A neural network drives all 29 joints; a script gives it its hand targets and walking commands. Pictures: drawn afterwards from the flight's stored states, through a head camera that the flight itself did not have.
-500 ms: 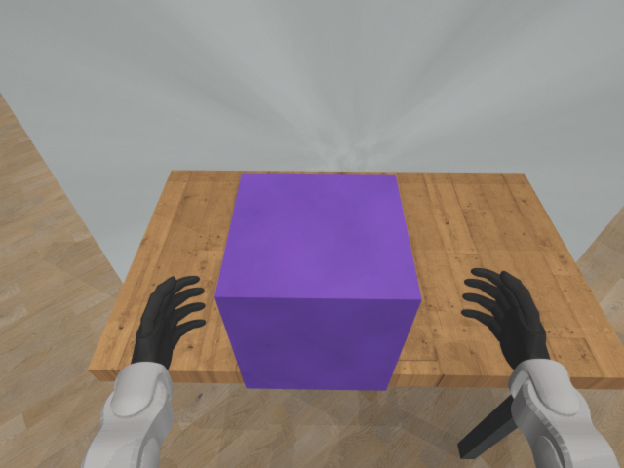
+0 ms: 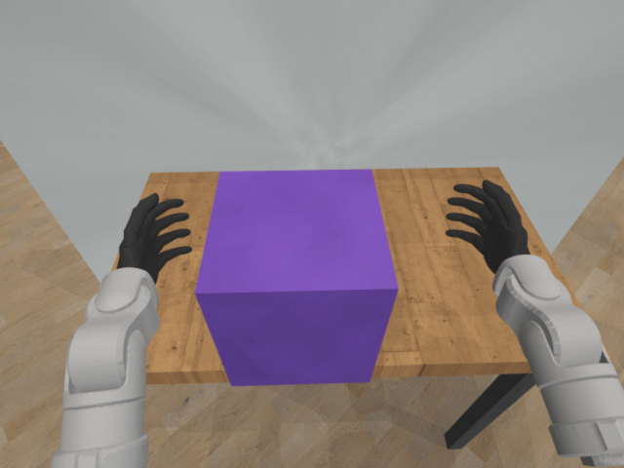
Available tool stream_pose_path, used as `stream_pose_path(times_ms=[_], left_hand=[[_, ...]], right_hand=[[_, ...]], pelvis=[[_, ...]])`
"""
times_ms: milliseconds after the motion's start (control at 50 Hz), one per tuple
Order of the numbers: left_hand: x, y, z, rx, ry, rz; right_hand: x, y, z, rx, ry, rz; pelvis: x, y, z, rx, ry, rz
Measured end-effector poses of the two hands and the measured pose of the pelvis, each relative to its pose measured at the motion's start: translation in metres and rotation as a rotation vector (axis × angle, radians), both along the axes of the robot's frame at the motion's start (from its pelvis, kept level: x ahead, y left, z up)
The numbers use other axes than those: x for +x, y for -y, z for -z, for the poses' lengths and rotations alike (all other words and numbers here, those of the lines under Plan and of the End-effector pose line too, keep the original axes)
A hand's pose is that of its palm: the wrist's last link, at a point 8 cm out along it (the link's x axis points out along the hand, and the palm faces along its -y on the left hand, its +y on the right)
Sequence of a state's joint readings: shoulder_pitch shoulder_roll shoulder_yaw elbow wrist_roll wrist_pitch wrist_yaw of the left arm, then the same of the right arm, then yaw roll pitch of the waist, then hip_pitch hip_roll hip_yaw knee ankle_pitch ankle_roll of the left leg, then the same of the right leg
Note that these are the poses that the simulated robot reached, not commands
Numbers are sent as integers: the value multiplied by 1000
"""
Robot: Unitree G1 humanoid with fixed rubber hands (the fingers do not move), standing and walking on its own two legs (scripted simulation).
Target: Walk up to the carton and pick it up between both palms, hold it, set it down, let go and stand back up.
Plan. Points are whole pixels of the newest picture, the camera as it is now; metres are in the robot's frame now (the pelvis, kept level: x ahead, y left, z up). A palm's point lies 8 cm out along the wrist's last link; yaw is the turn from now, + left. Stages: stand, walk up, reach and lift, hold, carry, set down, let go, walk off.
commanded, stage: reach and lift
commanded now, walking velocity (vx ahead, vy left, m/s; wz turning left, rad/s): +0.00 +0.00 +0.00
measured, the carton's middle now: (298, 282) +0.37 +0.03 +0.02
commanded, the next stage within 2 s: none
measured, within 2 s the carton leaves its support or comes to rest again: neither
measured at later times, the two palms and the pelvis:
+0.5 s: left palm (131, 186) +0.39 +0.22 +0.19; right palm (499, 169) +0.40 -0.21 +0.20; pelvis +0.00 +0.00 +0.00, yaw +0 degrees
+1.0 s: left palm (156, 236) +0.38 +0.21 +0.11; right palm (464, 218) +0.40 -0.19 +0.12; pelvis -0.01 +0.00 +0.00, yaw +1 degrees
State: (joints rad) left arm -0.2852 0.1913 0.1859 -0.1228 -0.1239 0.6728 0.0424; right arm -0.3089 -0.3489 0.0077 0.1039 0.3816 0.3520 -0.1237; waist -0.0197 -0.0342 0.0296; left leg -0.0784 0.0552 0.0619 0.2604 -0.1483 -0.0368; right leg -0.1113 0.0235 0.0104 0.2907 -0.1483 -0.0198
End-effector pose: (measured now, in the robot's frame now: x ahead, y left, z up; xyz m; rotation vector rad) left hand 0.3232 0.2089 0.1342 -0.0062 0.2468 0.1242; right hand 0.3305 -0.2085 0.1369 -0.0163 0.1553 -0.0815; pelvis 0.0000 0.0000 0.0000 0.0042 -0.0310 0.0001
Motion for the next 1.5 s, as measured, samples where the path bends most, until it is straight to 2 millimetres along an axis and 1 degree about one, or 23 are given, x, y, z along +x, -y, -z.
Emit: stream_pose_path(times_ms=[100,200,320,460,580,640,700,740,780,820,940,1000,1100,1180,1360,1420,1500], left_hand=[[14,-4,-4,0,-32,-11],[28,-5,-23,5,1,-11],[46,-8,-40,6,2,-10],[62,-10,-54,12,6,-7],[76,-8,-65,17,10,1],[79,-8,-71,26,20,-2],[82,-9,-72,33,9,-2],[83,-10,-68,37,-3,-3],[82,-10,-59,41,-18,1],[80,-10,-45,41,-36,6],[65,-7,6,36,-82,12],[62,-3,21,36,-79,4],[70,4,26,50,-51,-6],[78,9,29,59,-32,-5],[75,15,56,54,10,-11],[74,18,60,52,14,-13],[76,24,59,42,18,-5]], right_hand=[[14,0,-7,5,-25,-5],[30,-5,-23,15,-7,-26],[49,-5,-36,12,-28,-31],[66,-2,-56,9,-20,-27],[80,-2,-68,9,-34,-29],[85,-4,-75,9,-26,-36],[88,-5,-77,10,-33,-34],[89,-6,-73,6,-47,-33],[89,-7,-64,6,-69,-29],[86,-9,-50,5,-96,-25],[71,-16,1,21,-136,-22],[69,-19,18,24,-127,-18],[78,-26,26,14,-100,-22],[85,-31,33,-6,-108,-28],[87,-40,55,-25,-88,-32],[89,-40,55,-21,-80,-32],[91,-37,52,-26,-73,-22]], pelvis=[[-4,-1,0,1,-15,3],[-5,-3,1,-1,-33,2],[-3,-5,1,-4,-42,-2],[0,-5,1,-7,-50,-5],[0,-4,1,-10,-65,-5],[0,-4,1,-11,-67,-4],[-1,-4,1,-12,-66,-6],[-2,-4,1,-12,-63,-8],[-3,-4,1,-13,-59,-11],[-4,-4,1,-13,-53,-14],[-6,-4,2,-13,-55,-20],[-7,-5,2,-13,-77,-21],[-8,-5,4,-11,-117,-19],[-5,-5,4,-12,-133,-18],[4,-4,6,-20,-154,-23],[5,-5,7,-23,-163,-21],[4,-6,7,-23,-172,-15]])
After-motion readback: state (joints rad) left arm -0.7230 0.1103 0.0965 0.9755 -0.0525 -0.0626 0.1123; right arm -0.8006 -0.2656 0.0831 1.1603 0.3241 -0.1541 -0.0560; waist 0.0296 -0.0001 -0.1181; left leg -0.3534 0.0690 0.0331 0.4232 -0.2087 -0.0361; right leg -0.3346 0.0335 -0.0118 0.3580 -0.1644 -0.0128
